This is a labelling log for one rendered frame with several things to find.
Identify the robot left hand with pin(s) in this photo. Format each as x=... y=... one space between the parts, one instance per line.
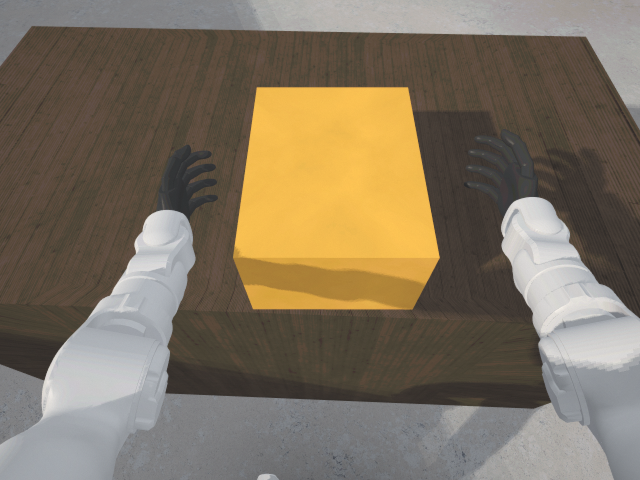
x=175 y=191

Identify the left robot forearm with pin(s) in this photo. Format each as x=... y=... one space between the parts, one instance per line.
x=147 y=296

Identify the pedestal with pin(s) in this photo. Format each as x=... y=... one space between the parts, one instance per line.
x=89 y=117

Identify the right robot forearm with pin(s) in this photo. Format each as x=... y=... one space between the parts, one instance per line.
x=547 y=270

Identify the robot right hand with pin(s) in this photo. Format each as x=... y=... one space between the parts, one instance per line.
x=517 y=179

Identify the right robot upper arm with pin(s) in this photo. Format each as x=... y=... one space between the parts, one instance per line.
x=592 y=375

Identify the carton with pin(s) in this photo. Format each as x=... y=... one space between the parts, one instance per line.
x=334 y=212

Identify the left robot upper arm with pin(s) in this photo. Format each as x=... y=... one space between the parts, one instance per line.
x=107 y=385

